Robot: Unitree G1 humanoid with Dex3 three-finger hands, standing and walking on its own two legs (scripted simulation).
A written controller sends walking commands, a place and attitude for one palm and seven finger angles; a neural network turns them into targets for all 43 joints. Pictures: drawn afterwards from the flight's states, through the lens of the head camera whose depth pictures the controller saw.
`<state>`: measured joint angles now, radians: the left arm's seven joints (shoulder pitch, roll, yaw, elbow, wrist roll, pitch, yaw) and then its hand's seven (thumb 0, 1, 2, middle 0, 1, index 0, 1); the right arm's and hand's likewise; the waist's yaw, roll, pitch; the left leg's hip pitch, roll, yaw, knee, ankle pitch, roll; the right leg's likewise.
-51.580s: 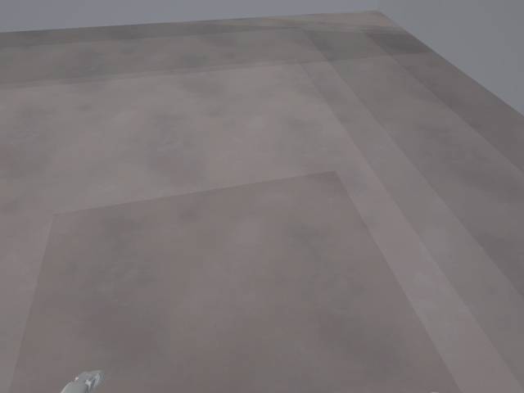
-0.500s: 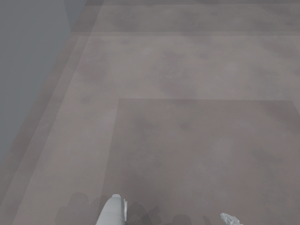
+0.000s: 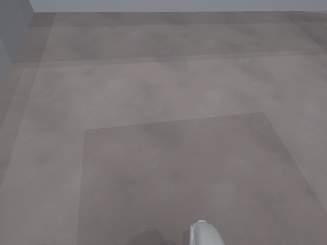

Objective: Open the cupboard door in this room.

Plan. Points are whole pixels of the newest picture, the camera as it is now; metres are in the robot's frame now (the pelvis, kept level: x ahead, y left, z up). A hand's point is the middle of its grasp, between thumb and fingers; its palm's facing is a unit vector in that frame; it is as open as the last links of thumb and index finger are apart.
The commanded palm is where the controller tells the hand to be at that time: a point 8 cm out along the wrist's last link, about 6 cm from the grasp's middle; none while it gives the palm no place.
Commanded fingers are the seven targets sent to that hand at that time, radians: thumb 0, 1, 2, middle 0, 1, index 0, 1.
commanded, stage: walk to a spot facing it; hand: left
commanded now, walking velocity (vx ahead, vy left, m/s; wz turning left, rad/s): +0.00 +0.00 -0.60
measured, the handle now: out of the picture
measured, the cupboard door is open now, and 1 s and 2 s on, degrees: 43 43 43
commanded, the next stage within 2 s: turn to face it in 0.04 s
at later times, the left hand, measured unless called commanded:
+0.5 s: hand (127, 187) +0.29 +0.13 -0.16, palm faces +0.02 -0.98 -0.19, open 7.2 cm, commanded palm none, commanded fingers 0.00 0.90 0.90 -0.20 -0.30 -0.20 -0.30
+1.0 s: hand (97, 199) +0.25 +0.21 -0.17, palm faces +0.31 -0.91 -0.28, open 7.4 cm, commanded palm none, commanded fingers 0.00 0.90 0.90 -0.20 -0.30 -0.20 -0.30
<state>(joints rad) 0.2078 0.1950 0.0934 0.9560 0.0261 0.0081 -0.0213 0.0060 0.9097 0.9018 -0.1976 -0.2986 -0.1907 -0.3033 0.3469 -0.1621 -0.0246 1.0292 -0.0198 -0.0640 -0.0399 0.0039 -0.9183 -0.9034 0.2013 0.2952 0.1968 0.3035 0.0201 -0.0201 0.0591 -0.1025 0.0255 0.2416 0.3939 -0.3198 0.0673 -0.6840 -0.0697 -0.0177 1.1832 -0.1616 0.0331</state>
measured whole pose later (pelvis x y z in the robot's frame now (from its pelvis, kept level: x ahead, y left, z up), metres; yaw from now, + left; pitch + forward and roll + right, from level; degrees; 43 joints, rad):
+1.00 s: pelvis +0.23 -0.02 -0.01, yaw +17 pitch +2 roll +0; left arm 0.15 0.24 0.08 0.92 0.01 0.05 0.01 0.01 0.91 0.90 -0.20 -0.30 -0.19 -0.30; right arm 0.19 -0.22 -0.06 0.94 -0.03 0.03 0.00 0.00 -0.91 -0.90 0.20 0.30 0.20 0.30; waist -0.01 0.01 0.07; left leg -0.33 0.00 -0.02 0.50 -0.20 0.01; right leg -0.45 -0.07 0.00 0.92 -0.42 0.11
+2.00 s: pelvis +0.27 -0.10 -0.01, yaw +54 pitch +1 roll +2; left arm 0.17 0.19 0.05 0.87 0.02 0.01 0.02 0.01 0.90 0.90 -0.20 -0.30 -0.20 -0.30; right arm 0.19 -0.26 -0.09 0.95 -0.02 0.08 0.01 0.01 -0.91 -0.90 0.20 0.30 0.20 0.30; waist -0.03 0.05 0.09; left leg -0.50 -0.05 -0.04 1.03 -0.46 -0.04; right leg -0.27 -0.07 -0.09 0.58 -0.33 -0.02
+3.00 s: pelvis +0.31 -0.09 +0.00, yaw +90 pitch +0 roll +3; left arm 0.21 0.16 0.04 0.89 0.02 0.01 0.03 0.01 0.91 0.90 -0.21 -0.30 -0.20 -0.30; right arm 0.16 -0.25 -0.09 0.97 -0.02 0.09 0.03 0.01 -0.91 -0.90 0.20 0.30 0.20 0.30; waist -0.03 0.01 0.11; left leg -0.50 0.02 0.02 1.06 -0.41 -0.08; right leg -0.18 -0.10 -0.19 0.49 -0.31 -0.02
